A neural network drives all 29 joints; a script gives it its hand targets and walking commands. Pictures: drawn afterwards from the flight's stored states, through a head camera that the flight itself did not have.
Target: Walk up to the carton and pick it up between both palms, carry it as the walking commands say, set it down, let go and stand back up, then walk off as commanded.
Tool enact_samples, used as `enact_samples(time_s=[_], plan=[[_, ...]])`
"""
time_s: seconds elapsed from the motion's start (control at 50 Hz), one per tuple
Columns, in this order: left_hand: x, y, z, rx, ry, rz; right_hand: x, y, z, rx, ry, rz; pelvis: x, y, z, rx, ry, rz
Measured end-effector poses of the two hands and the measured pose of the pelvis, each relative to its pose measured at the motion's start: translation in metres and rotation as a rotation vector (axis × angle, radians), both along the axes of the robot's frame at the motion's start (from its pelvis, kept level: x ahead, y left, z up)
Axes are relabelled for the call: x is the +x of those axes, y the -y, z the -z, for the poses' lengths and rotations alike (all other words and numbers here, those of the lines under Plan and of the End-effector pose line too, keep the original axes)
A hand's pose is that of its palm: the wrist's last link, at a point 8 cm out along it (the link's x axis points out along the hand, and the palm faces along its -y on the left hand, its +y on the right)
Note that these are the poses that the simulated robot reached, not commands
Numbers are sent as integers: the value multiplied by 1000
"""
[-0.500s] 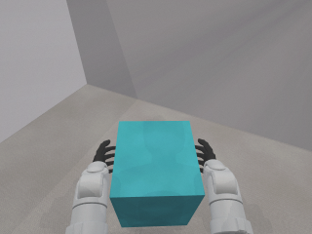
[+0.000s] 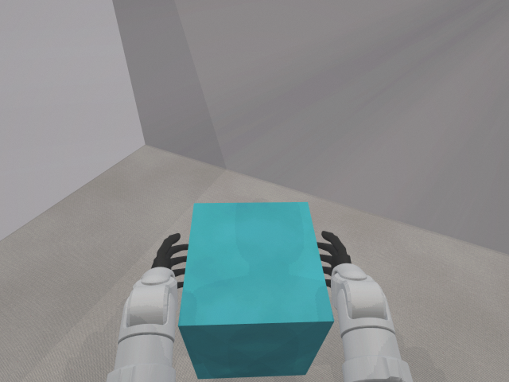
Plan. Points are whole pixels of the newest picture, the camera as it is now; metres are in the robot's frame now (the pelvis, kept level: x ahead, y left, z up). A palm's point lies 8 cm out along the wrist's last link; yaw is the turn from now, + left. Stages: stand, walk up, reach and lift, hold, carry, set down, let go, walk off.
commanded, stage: hold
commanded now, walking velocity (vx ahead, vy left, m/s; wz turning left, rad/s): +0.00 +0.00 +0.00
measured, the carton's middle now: (251, 292) +0.31 +0.00 -0.01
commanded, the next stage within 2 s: carry in 0.32 s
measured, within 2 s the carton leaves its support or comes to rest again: neither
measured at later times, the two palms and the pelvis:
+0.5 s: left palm (186, 265) +0.31 +0.11 +0.07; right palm (364, 272) +0.29 -0.18 +0.07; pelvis +0.00 -0.02 -0.01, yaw -7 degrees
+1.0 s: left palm (290, 298) +0.24 -0.05 +0.07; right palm out of the picture +0.14 -0.32 +0.07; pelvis -0.03 -0.10 -0.02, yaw -23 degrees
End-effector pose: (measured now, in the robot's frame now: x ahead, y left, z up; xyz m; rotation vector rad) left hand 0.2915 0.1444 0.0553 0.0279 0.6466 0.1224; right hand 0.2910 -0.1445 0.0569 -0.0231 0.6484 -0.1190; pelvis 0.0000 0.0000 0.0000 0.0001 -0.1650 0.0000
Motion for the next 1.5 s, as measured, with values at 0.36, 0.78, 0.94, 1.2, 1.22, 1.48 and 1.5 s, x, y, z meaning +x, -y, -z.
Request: enact_samples(time_s=[0.36, 0.78, 0.94, 1.2, 1.22, 1.48, 1.5], plan=[[4, -2, -1, -11, 14, -1, 2, -2, -1, 2, 14, 7, 0, -3, 4, 4, -66, 27], [-12, 165, -18, -49, 31, 247, -97, 152, -12, 76, 52, 358, -14, 81, 21, 39, -247, 250], [-39, 180, -9, -92, -2, 265, -133, 165, -14, 45, 24, 392, -25, 95, 25, 48, -250, 348], [-72, 310, -32, -82, 14, 465, -221, 269, -28, 51, 51, 593, -65, 169, 13, 30, -247, 530], [-77, 325, -29, -78, 19, 481, -230, 282, -24, 55, 56, 608, -69, 180, 18, 37, -246, 541], [-138, 409, -5, -56, -12, 578, -310, 352, -2, 84, 37, 713, -125, 235, 26, 77, -242, 648], [-141, 411, -5, -68, -8, 581, -314, 354, -4, 72, 42, 715, -128, 237, 27, 75, -244, 656]])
